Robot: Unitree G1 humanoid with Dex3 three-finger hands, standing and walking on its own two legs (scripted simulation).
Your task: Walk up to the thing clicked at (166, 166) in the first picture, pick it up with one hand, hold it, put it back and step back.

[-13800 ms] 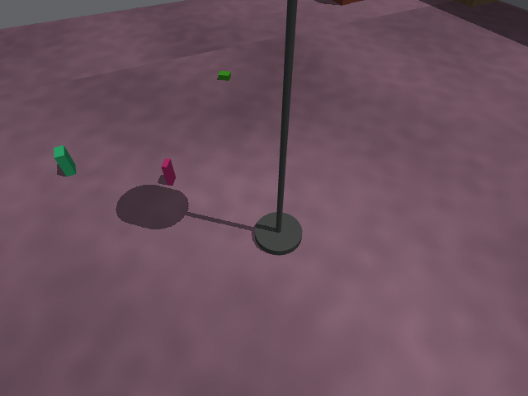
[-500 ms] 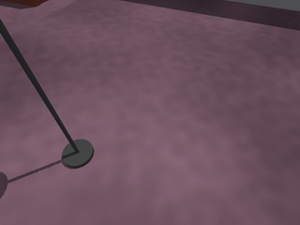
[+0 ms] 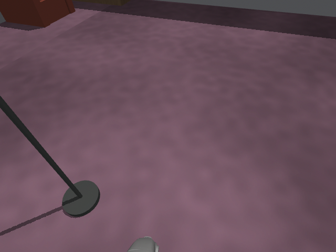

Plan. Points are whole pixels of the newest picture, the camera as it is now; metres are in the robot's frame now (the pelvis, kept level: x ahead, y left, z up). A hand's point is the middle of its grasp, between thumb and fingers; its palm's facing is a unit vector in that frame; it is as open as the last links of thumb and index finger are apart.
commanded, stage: walk up
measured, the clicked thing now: out of the picture +0.41 +1.28 -0.71
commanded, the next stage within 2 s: none
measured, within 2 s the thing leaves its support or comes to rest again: neither
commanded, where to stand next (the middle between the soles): +0.71 +0.06 m, yaw +1 degrees
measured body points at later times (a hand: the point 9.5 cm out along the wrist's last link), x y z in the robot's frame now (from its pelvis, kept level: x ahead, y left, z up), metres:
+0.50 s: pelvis +0.24 +0.05 +0.00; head +0.26 +0.07 +0.45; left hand +0.31 +0.38 -0.12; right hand +0.30 -0.26 -0.10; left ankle +0.22 +0.16 -0.74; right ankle +0.32 -0.11 -0.69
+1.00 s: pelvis +0.45 +0.04 -0.01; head +0.47 +0.04 +0.44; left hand +0.47 +0.37 -0.11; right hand +0.54 -0.27 -0.12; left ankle +0.55 +0.20 -0.71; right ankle +0.43 -0.09 -0.74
